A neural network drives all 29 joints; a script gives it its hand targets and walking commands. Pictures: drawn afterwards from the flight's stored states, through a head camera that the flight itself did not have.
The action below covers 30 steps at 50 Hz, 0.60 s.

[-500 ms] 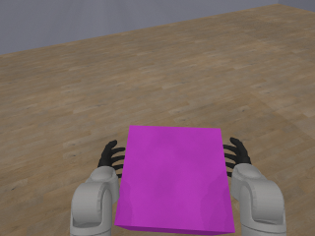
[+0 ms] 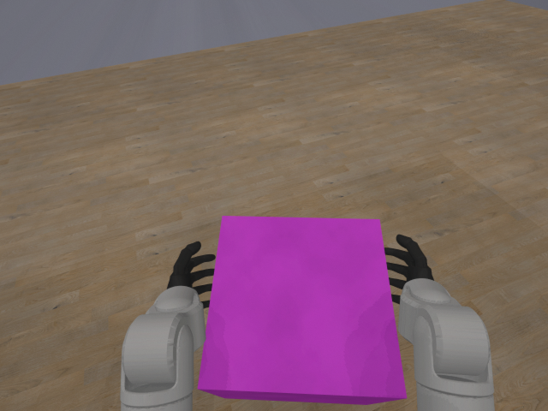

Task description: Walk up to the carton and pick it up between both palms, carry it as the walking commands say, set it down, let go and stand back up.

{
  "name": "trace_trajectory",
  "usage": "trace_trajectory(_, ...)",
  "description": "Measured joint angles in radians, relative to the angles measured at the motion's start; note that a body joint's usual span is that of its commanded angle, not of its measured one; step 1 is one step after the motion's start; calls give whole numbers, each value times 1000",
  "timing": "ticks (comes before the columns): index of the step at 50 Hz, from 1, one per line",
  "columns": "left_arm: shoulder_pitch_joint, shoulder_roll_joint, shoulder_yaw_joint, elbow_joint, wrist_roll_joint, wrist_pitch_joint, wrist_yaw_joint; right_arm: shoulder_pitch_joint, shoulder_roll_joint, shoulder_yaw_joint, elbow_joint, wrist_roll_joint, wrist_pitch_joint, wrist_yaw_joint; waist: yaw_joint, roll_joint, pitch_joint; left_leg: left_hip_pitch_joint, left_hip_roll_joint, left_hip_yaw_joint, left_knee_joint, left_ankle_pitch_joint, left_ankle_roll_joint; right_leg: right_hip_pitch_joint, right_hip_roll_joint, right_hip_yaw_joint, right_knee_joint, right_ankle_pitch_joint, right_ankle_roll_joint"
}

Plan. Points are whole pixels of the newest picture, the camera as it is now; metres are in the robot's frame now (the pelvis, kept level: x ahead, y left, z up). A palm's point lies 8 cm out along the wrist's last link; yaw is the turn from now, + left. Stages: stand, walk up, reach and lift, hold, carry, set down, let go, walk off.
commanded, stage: carry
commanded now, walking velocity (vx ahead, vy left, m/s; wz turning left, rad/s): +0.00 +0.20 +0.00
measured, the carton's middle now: (297, 314) +0.27 +0.01 +0.02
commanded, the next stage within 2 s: none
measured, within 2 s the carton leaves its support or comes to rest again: neither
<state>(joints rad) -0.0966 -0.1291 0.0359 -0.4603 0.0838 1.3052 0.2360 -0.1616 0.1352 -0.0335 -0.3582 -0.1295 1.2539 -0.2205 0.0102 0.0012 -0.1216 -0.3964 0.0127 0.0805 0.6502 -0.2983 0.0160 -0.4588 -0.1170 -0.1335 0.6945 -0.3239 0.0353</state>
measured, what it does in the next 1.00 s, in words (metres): steps to the left: right foot, then left foot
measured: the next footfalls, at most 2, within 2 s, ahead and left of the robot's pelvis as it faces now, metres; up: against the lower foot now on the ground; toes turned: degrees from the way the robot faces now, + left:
right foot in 0.42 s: -0.02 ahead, -0.01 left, +0.00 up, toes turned -10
left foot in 0.84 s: -0.03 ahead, +0.31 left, +0.00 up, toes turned +4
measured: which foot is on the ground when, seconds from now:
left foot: down 0.00-0.44, up 0.46-0.82, down 0.84-1.00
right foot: down 0.00-0.14, up 0.16-0.40, down 0.42-0.84, up 0.86-1.00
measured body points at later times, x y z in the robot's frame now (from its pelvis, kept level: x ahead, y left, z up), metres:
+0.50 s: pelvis -0.05 +0.08 +0.01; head -0.07 +0.05 +0.46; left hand +0.21 +0.21 +0.11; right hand +0.21 -0.09 +0.09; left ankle +0.00 +0.14 -0.70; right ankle -0.06 +0.00 -0.72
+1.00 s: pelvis -0.11 +0.22 +0.01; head -0.10 +0.23 +0.46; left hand +0.15 +0.37 +0.09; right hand +0.17 +0.07 +0.09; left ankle -0.07 +0.31 -0.72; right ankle -0.11 +0.10 -0.67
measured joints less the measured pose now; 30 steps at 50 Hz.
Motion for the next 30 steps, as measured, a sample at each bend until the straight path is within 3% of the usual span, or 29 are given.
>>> trace_trajectory(2,-10,-1,-13,7,2,-7,2,-3,0,-15,-10,0,-2,1,6,20,15,-28,-4,-3,49,-16,10,-7,1,4,-7,98,-25)
trace_trajectory(5,-16,-2,-31,32,4,-14,-1,16,-2,-35,-20,6,-5,3,5,41,10,-64,-1,-12,102,-70,1,-26,-9,3,5,78,-10)
trace_trajectory(7,-14,-1,-30,35,5,-12,0,26,-3,-33,-17,11,-8,4,-3,23,15,-56,-13,16,82,-15,19,-33,-30,22,14,75,7)
trace_trajectory(10,8,0,-18,16,8,-13,-3,36,-4,-9,-13,17,-13,2,-18,23,19,-48,-21,38,54,-8,58,-88,-14,48,181,-99,11)
trace_trajectory(14,17,1,-20,-6,2,-27,-7,51,-5,4,-49,14,-15,-3,-20,24,23,-36,-30,53,-17,39,82,-104,37,49,336,-154,-1)
trace_trajectory(18,16,1,-25,-36,2,-43,-2,36,-4,2,-71,16,-24,-2,-19,24,22,-43,-48,73,-59,75,95,-29,72,26,224,-166,-5)
trace_trajectory(21,13,1,-18,-43,3,-36,-2,26,-2,3,-67,17,-20,-3,-14,31,9,-51,-63,95,-65,86,101,85,83,-3,-1,-91,-13)
trace_trajectory(22,10,0,-16,-28,3,-40,-7,22,-3,2,-60,15,-17,-7,-12,53,9,-56,-52,94,-54,84,100,104,96,-14,-47,-52,-37)
trace_trajectory(25,10,0,-12,22,0,-35,-20,42,-5,0,-43,10,0,-9,-9,44,1,-121,-51,56,127,-64,29,108,86,-11,-86,2,-89)
trace_trajectory(27,20,0,-15,23,4,-32,-21,41,-5,3,-33,8,4,-11,-18,34,11,-156,-43,18,253,-58,6,124,66,-4,-128,32,-86)
trace_trajectory(30,31,1,-16,0,7,-40,-22,31,-4,9,-38,9,-3,-15,-26,29,27,-166,-10,-23,315,-24,-22,133,36,11,-174,72,-64)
